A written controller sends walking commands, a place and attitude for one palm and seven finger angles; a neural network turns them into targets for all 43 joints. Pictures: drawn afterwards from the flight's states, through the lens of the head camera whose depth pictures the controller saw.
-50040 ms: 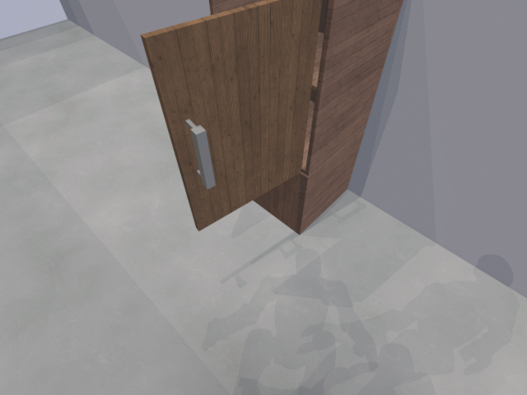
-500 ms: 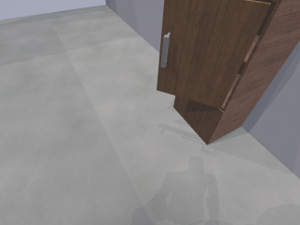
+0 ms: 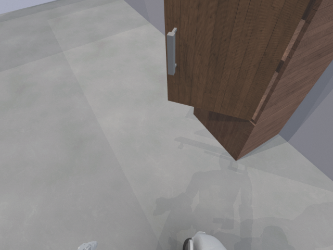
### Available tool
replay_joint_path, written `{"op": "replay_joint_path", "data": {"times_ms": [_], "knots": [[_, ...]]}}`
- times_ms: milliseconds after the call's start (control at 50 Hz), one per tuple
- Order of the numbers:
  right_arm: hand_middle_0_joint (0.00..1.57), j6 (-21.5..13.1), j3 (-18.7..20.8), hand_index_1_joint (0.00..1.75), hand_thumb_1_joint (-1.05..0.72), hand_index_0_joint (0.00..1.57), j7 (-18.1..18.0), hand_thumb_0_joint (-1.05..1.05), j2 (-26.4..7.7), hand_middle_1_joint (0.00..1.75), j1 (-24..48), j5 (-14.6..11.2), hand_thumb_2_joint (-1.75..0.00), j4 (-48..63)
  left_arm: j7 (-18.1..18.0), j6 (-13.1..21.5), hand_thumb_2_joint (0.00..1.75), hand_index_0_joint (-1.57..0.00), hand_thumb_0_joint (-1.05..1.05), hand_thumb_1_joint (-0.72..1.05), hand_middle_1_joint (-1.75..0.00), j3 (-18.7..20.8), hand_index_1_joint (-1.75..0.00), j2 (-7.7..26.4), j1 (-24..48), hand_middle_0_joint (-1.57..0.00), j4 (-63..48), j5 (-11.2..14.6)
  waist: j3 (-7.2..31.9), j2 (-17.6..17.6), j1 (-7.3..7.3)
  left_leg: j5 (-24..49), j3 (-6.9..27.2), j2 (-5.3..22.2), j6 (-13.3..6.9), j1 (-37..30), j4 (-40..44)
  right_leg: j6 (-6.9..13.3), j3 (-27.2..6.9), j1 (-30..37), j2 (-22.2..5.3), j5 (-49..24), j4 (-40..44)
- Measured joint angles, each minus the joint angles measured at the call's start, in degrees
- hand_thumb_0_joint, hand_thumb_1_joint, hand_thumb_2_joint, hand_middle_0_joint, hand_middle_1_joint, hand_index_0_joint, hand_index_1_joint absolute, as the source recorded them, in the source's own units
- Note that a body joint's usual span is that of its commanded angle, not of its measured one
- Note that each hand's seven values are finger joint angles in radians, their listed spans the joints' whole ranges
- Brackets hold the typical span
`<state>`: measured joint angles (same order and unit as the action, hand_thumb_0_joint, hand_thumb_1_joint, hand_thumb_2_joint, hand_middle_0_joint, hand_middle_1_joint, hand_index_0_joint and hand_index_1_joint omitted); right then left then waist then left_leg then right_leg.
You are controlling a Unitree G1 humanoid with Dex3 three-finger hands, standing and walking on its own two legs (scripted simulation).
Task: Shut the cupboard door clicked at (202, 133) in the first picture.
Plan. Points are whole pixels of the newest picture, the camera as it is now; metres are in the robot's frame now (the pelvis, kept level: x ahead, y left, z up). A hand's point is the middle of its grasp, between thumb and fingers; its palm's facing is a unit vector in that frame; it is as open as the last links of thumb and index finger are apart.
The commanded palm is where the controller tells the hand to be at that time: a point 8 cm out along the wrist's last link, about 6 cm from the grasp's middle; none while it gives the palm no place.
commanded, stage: turn to face it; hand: left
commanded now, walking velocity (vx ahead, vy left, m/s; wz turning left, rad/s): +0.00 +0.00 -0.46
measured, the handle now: (173, 52) +0.80 +0.01 +0.00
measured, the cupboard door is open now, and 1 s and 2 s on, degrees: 39 39 39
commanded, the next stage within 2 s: take the last steps up to it in 0.52 s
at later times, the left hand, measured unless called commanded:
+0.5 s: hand (99, 248) +0.14 +0.20 -0.14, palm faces -0.10 -0.97 -0.22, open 7.4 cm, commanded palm none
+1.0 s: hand (120, 213) +0.23 +0.16 -0.15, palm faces -0.28 -0.94 -0.18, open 7.4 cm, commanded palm none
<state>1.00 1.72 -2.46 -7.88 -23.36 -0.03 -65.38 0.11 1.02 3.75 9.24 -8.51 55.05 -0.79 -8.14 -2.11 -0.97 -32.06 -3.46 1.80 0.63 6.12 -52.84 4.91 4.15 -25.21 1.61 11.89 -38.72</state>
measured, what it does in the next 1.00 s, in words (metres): walks ahead, turning right: left foot, then left foot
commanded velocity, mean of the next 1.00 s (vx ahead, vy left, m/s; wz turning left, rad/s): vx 0.11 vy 0.01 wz -0.20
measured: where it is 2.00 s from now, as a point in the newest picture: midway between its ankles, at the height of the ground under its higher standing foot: (185, 238)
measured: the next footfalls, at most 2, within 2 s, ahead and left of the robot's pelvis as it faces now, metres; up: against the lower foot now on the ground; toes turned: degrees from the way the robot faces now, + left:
left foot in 0.44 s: +0.11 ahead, +0.12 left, +0.00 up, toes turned -11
left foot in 0.94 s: +0.23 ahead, +0.09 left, +0.00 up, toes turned -12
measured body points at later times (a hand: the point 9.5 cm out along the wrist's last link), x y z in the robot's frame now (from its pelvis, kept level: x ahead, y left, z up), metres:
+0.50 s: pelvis +0.07 +0.00 +0.03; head +0.11 +0.00 +0.48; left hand +0.15 +0.25 -0.12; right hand +0.13 -0.25 -0.11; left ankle +0.07 +0.13 -0.71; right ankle +0.10 -0.08 -0.70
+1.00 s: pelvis +0.14 -0.01 +0.02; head +0.15 -0.01 +0.47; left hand +0.24 +0.21 -0.14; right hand +0.06 -0.24 -0.13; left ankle +0.20 +0.10 -0.71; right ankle +0.07 -0.11 -0.69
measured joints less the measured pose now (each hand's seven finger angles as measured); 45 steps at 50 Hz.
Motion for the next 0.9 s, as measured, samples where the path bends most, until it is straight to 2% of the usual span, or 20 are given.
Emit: {"op": "replay_joint_path", "data": {"times_ms": [20, 60, 120, 180, 340, 400, 440, 480, 520, 580, 640, 680, 720, 760, 800, 840, 900], "knots": [[0.21, 0.5, 0.34, 0.3, -0.9, 0.2, 0.02, 0.0, -0.66, 0.3, 2.08, -0.01, -0.9, 0.85, -0.3, -0.25, 0.9, -0.2, 0.01, 0.92, -0.3, -0.18, -0.3, -0.24, 0.11, -0.2, -0.07, 0.1, -0.53, -0.45, -0.21, 0.08, 1.27, -0.14, 0.08, 4.17, -7.83, 0.36, 0.14, 0.27, 0.71, 0.19, 0.1], [0.21, 1.01, 0.67, 0.3, -0.91, 0.2, 0.25, 0.0, -1.66, 0.3, 6.15, 0.34, -0.9, 2.96, -0.93, -1.24, 0.9, -0.2, 0.0, 0.91, -0.3, -0.48, -0.3, -0.46, 0.0, -0.2, 0.04, 0.07, -0.65, -0.35, -0.37, 2.39, 2.07, 0.08, 0.3, 11.15, -15.37, 0.58, -0.17, 1.32, 1.76, -1.34, 2.73], [0.2, 1.19, 0.9, 0.3, -0.91, 0.2, 0.65, 0.0, -2.71, 0.3, 11.01, 0.78, -0.9, 6.54, -1.44, -2.23, 0.9, -0.2, 0.0, 0.92, -0.3, -0.53, -0.3, -0.74, -0.67, -0.2, 0.64, -0.35, 0.92, 0.48, 0.0, 5.32, 2.23, 1.0, 0.81, 17.37, -12.3, 0.94, -1.43, 2.89, 2.74, -3.81, 7.82], [0.2, 1.25, 1.1, 0.3, -0.91, 0.19, 0.95, 0.0, -3.42, 0.3, 14.49, 0.93, -0.9, 9.49, -1.12, -2.43, 0.9, -0.2, 0.0, 0.93, -0.3, -0.26, -0.3, -0.4, -1.63, -0.2, 0.83, -0.59, 2.75, 1.09, 0.99, 7.62, 2.89, 1.37, 1.19, 19.6, -5.41, 1.12, -2.91, 4.21, 3.45, -5.24, 11.48], [0.2, 0.98, 1.05, 0.3, -0.91, 0.19, 1.12, 0.0, -3.84, 0.3, 18.79, 0.3, -0.9, 13.4, -0.21, -2.29, 0.9, -0.2, 0.01, 0.91, -0.3, 0.2, -0.3, 0.54, -4.58, -0.2, 0.39, -0.82, 5.2, 1.95, 3.63, 8.35, 4.81, -0.45, 1.21, 15.69, 9.22, 0.74, -7.34, 6.33, 5.06, -6.13, 15.32], [0.2, 0.55, 0.69, 0.3, -0.91, 0.19, 1.01, 0.0, -3.48, 0.3, 18.33, 0.0, -0.9, 13.77, -0.33, -2.5, 0.9, -0.2, 0.01, 0.91, -0.3, 0.47, -0.3, 1.18, -5.49, -0.2, 0.45, -0.67, 5.67, 2.32, 3.9, 10.79, 4.93, -1.38, 0.81, 11.49, 17.51, 0.15, -8.86, 6.52, 5.6, -5.86, 15.39], [0.2, -0.11, 0.37, 0.3, -0.91, 0.2, 0.88, 0.0, -3.56, 0.3, 16.98, 0.07, -0.9, 13.92, -0.35, -2.79, 0.9, -0.2, 0.01, 0.91, -0.3, 0.56, -0.3, 1.5, -6.11, -0.2, 0.54, -0.34, 6.31, 1.58, 3.27, 15.15, 5.1, -0.69, -0.26, 7.94, 24.98, -0.49, -8.93, 5.95, 6.57, -4.82, 13.96], [0.2, -0.04, 0.04, 0.3, -0.91, 0.2, 0.63, 0.0, -3.02, 0.3, 15.65, 0.54, -0.9, 13.4, -0.12, -3.1, 0.9, -0.2, 0.01, 0.91, -0.3, 0.74, -0.3, 2.37, -5.77, -0.2, 0.7, -0.16, 5.71, 2.65, 3.02, 16.19, 4.25, -1.13, -0.49, 7.19, 24.86, -2.52, -8.93, 4.99, 5.84, -0.64, 9.88], [0.2, 0.2, -0.41, 0.3, -0.91, 0.2, 0.41, 0.0, -2.71, 0.3, 14.24, 1.01, -0.9, 12.82, 0.2, -3.44, 0.9, -0.2, 0.01, 0.91, -0.3, 0.79, -0.3, 3.09, -5.41, -0.2, 0.46, -0.4, 4.97, 3.09, 2.99, 15.36, 3.16, -1.05, -0.48, 5.89, 25.33, -4.37, -7.55, 2.82, 4.72, 6.53, 1.0], [0.21, 0.45, -0.69, 0.3, -0.91, 0.2, 0.07, 0.0, -2.72, 0.3, 12.5, 1.46, -0.9, 11.8, 0.47, -3.69, 0.9, -0.2, 0.01, 0.91, -0.3, 0.89, -0.3, 3.61, -4.59, -0.2, -0.36, -0.4, 3.45, 2.43, 2.64, 14.86, 2.04, -0.23, -0.33, 4.08, 26.2, -5.43, -5.41, 1.7, 2.58, 11.63, -6.8], [0.21, 0.68, -0.44, 0.3, -0.9, 0.2, 0.14, 0.0, -3.17, 0.3, 11.29, 1.43, -0.9, 10.6, 0.62, -3.44, 0.9, -0.2, 0.01, 0.91, -0.3, 0.66, -0.3, 3.75, -3.9, -0.2, -1.09, -0.26, 2.23, 1.06, 1.98, 13.5, 0.87, 1.13, 0.25, 3.22, 25.04, -5.37, -3.72, 4.79, 0.72, 9.05, -1.67], [0.21, 0.8, -0.23, 0.3, -0.9, 0.2, 0.38, 0.0, -3.41, 0.3, 9.98, 1.01, -0.9, 9.93, 0.67, -2.74, 0.9, -0.2, 0.01, 0.91, -0.3, 0.39, -0.3, 4.22, -4.04, -0.2, -1.5, -0.22, 2.5, 1.05, 1.48, 11.3, -0.02, 1.47, 0.87, 3.84, 22.05, -4.62, -4.06, 8.66, -0.34, 1.49, 6.23], [0.21, 1.07, 0.09, 0.3, -0.9, 0.2, 0.74, 0.0, -4.15, 0.3, 9.3, 0.6, -0.9, 8.85, 0.35, -1.81, 0.9, -0.2, 0.01, 0.91, -0.3, 0.09, -0.3, 3.94, -3.48, -0.2, -0.72, -0.42, 2.74, -0.02, 0.87, 6.4, 0.22, 2.21, 1.04, 6.41, 15.41, -3.5, -4.13, 9.32, 0.53, 4.28, 6.6], [0.21, 1.42, 0.37, 0.3, -0.91, 0.2, 0.91, 0.0, -4.76, 0.3, 8.9, 0.63, -0.9, 7.65, 0.08, -1.17, 0.9, -0.2, 0.01, 0.91, -0.3, -0.29, -0.3, 3.2, -3.08, -0.2, -0.23, -0.52, 2.8, -0.49, 0.58, 1.65, 1.47, 1.35, 0.92, 10.06, 6.29, -2.79, -4.09, 10.14, 0.74, 5.12, 6.91], [0.2, 1.17, 0.47, 0.3, -0.91, 0.2, 1.27, 0.01, -4.88, 0.3, 8.4, 0.67, -0.9, 6.87, -0.23, -0.82, 0.9, -0.2, 0.01, 0.91, -0.3, -0.46, -0.3, 2.66, -3.44, -0.2, 0.03, -0.59, 3.22, 0.31, 0.72, 0.63, 1.16, 0.64, 0.75, 12.84, 1.54, -2.55, -4.73, 11.6, 0.26, 4.61, 8.59], [0.2, 0.69, 0.45, 0.3, -0.91, 0.2, 1.81, 0.01, -4.67, 0.3, 7.72, 0.76, -0.9, 6.64, -0.19, -0.71, 0.9, -0.2, 0.01, 0.91, -0.3, -0.62, -0.3, 2.32, -4.2, -0.2, 0.6, -0.63, 4.04, 1.35, 0.67, 2.31, 0.27, 0.72, 0.77, 13.91, 3.48, -2.71, -5.17, 13.24, -0.35, 4.24, 10.35], [0.2, -0.34, 0.24, 0.3, -0.91, 0.19, 2.44, 0.01, -4.09, 0.3, 6.62, 0.97, -0.9, 6.72, 0.23, -0.81, 0.9, -0.2, 0.01, 0.91, -0.3, -0.74, -0.3, 2.04, -5.57, -0.2, 1.91, -0.42, 5.24, 2.67, 0.34, 9.19, -1.18, 1.12, 1.01, 12.13, 14.1, -3.33, -5.48, 15.19, -1.03, 5.19, 10.88]]}}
